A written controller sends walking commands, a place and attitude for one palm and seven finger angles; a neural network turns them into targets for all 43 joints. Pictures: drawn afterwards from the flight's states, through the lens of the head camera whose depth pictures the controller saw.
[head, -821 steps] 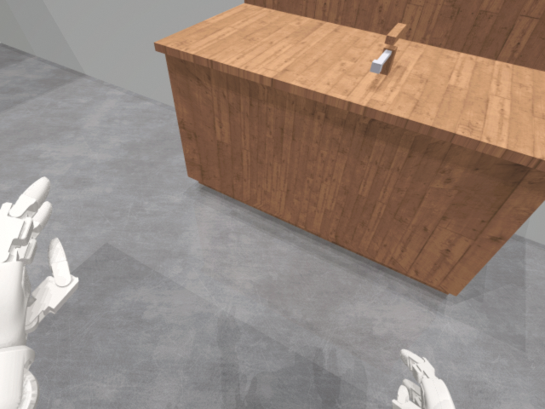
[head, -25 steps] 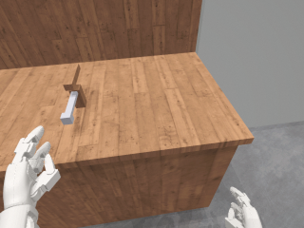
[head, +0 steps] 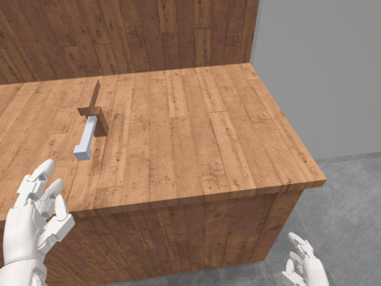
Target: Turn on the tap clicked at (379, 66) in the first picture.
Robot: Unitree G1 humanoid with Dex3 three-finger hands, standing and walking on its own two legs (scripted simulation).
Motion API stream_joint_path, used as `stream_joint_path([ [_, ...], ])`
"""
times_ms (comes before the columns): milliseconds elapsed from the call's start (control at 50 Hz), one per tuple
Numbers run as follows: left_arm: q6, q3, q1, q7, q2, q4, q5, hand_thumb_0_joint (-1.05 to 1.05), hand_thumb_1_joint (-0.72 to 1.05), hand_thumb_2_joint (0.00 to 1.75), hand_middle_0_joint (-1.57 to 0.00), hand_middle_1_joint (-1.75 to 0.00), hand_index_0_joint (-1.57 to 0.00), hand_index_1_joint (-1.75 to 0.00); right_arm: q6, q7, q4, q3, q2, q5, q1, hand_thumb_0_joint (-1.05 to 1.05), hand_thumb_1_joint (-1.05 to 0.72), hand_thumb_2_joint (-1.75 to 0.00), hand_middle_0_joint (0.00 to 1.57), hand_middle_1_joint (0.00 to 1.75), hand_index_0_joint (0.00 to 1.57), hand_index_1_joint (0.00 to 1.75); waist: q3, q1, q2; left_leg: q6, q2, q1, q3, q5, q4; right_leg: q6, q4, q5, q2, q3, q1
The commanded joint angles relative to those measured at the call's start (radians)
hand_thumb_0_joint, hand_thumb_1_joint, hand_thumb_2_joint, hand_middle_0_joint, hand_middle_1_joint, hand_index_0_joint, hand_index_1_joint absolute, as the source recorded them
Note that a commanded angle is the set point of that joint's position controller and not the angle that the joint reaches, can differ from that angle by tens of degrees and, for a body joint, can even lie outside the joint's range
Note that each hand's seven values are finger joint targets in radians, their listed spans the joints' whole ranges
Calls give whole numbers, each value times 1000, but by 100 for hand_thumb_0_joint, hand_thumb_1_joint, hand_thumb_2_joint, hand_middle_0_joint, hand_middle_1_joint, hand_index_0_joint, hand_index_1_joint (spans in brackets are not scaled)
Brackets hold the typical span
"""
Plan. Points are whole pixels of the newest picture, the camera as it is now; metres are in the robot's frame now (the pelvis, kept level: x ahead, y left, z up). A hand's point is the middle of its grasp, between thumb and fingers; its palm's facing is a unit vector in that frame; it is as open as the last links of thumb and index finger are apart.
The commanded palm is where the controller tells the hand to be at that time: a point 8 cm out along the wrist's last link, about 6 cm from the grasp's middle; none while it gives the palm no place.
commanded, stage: reach beside the lever's end, fingers flat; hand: left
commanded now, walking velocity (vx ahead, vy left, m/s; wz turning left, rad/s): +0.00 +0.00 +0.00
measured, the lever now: (82, 152) +0.36 +0.31 +0.09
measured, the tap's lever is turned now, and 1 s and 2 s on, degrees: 0 0 0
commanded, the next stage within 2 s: push the lever round in 1.98 s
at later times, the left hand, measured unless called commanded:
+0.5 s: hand (64, 205) +0.21 +0.26 +0.12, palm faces +0.46 -0.88 -0.12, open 7.5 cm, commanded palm +0.18 +0.30 +0.13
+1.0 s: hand (73, 183) +0.26 +0.27 +0.11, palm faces +0.48 -0.87 -0.11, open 7.7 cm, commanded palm +0.23 +0.32 +0.11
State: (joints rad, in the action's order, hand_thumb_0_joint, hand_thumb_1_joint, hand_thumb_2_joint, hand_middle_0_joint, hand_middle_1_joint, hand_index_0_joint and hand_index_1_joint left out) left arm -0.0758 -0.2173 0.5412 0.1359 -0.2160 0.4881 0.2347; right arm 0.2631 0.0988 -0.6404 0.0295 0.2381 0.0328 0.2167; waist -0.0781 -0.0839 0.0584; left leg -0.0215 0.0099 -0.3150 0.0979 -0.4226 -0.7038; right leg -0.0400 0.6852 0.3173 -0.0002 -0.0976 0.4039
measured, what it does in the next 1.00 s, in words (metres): stands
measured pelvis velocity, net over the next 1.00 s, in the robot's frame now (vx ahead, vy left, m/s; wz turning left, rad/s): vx -0.01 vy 0.01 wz -0.02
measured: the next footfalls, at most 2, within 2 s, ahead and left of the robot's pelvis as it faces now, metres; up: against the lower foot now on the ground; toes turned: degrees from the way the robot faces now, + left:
none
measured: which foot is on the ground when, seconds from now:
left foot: down 0.00-1.00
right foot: down 0.00-1.00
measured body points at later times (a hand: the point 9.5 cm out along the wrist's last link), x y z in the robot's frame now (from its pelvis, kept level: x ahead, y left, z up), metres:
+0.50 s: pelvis -0.01 +0.01 +0.00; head -0.02 +0.00 +0.45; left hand +0.18 +0.30 +0.13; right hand +0.17 -0.21 -0.08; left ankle -0.03 +0.14 -0.72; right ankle +0.03 -0.09 -0.72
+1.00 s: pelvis -0.01 +0.01 +0.00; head +0.00 -0.01 +0.45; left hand +0.23 +0.32 +0.12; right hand +0.16 -0.23 -0.09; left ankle -0.03 +0.14 -0.72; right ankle +0.03 -0.09 -0.72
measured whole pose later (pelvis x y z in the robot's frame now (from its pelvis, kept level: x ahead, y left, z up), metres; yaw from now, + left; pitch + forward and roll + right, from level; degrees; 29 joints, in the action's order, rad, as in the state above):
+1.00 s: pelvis -0.01 +0.01 +0.00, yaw -1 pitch +3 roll +0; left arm -0.01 -0.33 0.12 0.15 -0.26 0.00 0.21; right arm 0.19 0.11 -0.69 0.03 0.24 0.03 0.19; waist -0.06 -0.04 0.04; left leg -0.01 0.01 -0.34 0.07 -0.38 -0.67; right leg -0.03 0.65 0.27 0.00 -0.07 0.44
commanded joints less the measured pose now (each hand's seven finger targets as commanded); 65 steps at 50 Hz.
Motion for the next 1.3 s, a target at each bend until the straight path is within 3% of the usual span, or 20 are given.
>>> stream_joint_path([
  [0, 89, -93, -102, 9, -139, 195, -10, 0, 90, 90, -20, -30, -20, -30, 62, 9, 158, -36, 102, 1, -107, 0, -90, -90, 20, 30, 20, 30, -57, 13, -34, 38, 10, -74, -43, 283, 102, 26, -114, -168, 30, 38, -130],
  [80, 90, -95, -168, 16, -146, 173, -16, 0, 90, 90, -20, -30, -20, -30, 58, 14, 154, -34, 102, 1, -115, 0, -90, -90, 20, 30, 20, 30, -65, 16, -23, 35, 13, -75, -39, 253, 114, 26, -119, -120, 31, 37, -122],
  [140, 80, -106, -182, 16, -151, 132, -8, 0, 90, 90, -20, -30, -20, -30, 49, 16, 151, -35, 108, -2, -117, 0, -90, -90, 20, 30, 20, 30, -71, 16, -62, 36, 13, -82, -38, 258, 117, 27, -123, -129, 28, 38, -132],
  [160, 75, -129, -191, 20, -171, 115, -15, 0, 90, 90, -20, -30, -20, -30, 45, 18, 146, -33, 102, 4, -134, 0, -90, -90, 20, 30, 20, 30, -60, 10, -20, 32, 13, -77, -40, 247, 124, 24, -129, -109, 26, 40, -127],
  [240, 82, -92, -238, 19, -147, 121, -17, 0, 90, 90, -20, -29, -20, -29, 43, 15, 149, -32, 104, -2, -126, 0, -90, -90, 20, 30, 20, 30, -83, 17, 3, 23, 14, -64, -39, 272, 129, 20, -120, -134, 26, 35, -134],
  [340, 93, -130, -242, 23, -168, 71, -10, 0, 90, 90, -19, -28, -19, -28, 34, 14, 141, -37, 107, -5, -122, 0, -90, -90, 20, 30, 20, 30, -99, 15, -41, 20, 13, -74, -42, 285, 129, 21, -119, -152, 22, 36, -145],
  [460, 102, -138, -331, 32, -177, 29, -21, 0, 90, 90, -19, -26, -19, -26, 23, 19, 134, -32, 103, 1, -145, 0, -90, -90, 20, 30, 20, 30, -59, 20, 12, 13, 13, -79, -36, 222, 151, 16, -128, -75, 19, 36, -112],
  [480, 107, -107, -375, 31, -155, 28, -22, 0, 90, 90, -19, -26, -19, -26, 23, 19, 132, -32, 103, -1, -140, 0, -90, -90, 20, 30, 20, 30, -65, 34, -3, 14, 14, -75, -36, 221, 150, 18, -129, -76, 22, 37, -109],
  [560, 115, -138, -445, 33, -197, -33, -27, 0, 90, 90, -18, -25, -18, -25, 20, 26, 117, -32, 107, 2, -155, 0, -90, -90, 20, 30, 20, 30, -55, 37, -2, 23, 16, -86, -35, 154, 156, 19, -144, -18, 20, 46, -100],
  [600, 113, -128, -478, 30, -195, -83, -25, 0, 90, 90, -18, -25, -18, -25, 15, 28, 116, -32, 113, 2, -155, 0, -90, -90, 20, 30, 20, 30, -61, 44, -43, 28, 17, -106, -35, 121, 158, 22, -148, 13, 21, 51, -101],
  [700, 116, -144, -527, 31, -211, -128, -35, 0, 90, 90, -18, -23, -18, -23, 9, 26, 111, -33, 111, -3, -155, 0, -90, -90, 20, 30, 20, 30, -113, 34, 21, 21, 19, -82, -43, 181, 157, 15, -137, -50, 21, 52, -130],
  [740, 116, -153, -520, 28, -213, -156, -28, 0, 90, 90, -18, -23, -18, -23, 5, 25, 111, -36, 114, -6, -148, 0, -90, -90, 20, 30, 20, 30, -131, 30, -6, 21, 18, -85, -46, 216, 151, 16, -134, -87, 19, 51, -144],
  [760, 115, -195, -521, 33, -251, -178, -34, 0, 90, 90, -18, -22, -18, -22, 0, 26, 105, -35, 114, -2, -151, 0, -90, -90, 20, 30, 20, 30, -118, 24, 5, 18, 18, -92, -45, 220, 156, 14, -134, -88, 17, 50, -149],
  [780, 119, -155, -553, 27, -208, -177, -30, 0, 90, 90, -17, -22, -17, -22, -3, 24, 109, -34, 110, -3, -150, 0, -90, -90, 20, 30, 20, 30, -124, 34, -4, 20, 18, -87, -50, 226, 155, 16, -133, -101, 19, 51, -149],
  [840, 122, -175, -563, 22, -222, -228, -24, 0, 90, 90, -17, -21, -17, -21, -9, 23, 108, -41, 117, -3, -141, 0, -90, -90, 20, 30, 20, 30, -129, 36, -51, 27, 17, -100, -57, 241, 148, 21, -134, -127, 17, 54, -158],
  [860, 124, -205, -571, 25, -248, -244, -28, 0, 90, 90, -17, -21, -17, -21, -12, 25, 102, -42, 117, -1, -147, 0, -90, -90, 20, 30, 20, 30, -124, 32, -44, 28, 17, -99, -58, 238, 149, 21, -136, -124, 15, 56, -160],
  [980, 162, -202, -637, 12, -258, -272, -42, 0, 90, 90, -17, -20, -17, -20, -17, 23, 98, -49, 120, -4, -124, 0, -90, -90, 20, 30, 20, 30, -150, 40, 5, 26, 17, -84, -65, 276, 143, 17, -121, -175, 18, 59, -161],
  [1120, 188, -257, -737, -25, -328, -403, -19, 0, 90, 90, -16, -18, -16, -18, -28, 31, 75, -54, 135, 0, -115, 0, -90, -90, 20, 30, 20, 30, -141, 59, -43, 40, 18, -128, -71, 232, 130, 24, -133, -153, 20, 78, -160],
  [1260, 215, -302, -787, -57, -380, -474, -25, 0, 90, 90, -15, -16, -15, -16, -39, 32, 68, -60, 136, 3, -91, 0, -90, -90, 20, 30, 20, 30, -195, 52, 32, 37, 18, -114, -72, 294, 121, 18, -108, -233, 19, 77, -183],
  [1280, 219, -284, -784, -66, -359, -493, -20, 0, 90, 90, -15, -16, -15, -16, -38, 30, 69, -62, 137, 1, -77, 0, -90, -90, 20, 30, 20, 30, -201, 56, 8, 37, 17, -115, -71, 303, 121, 20, -105, -247, 18, 74, -183],
])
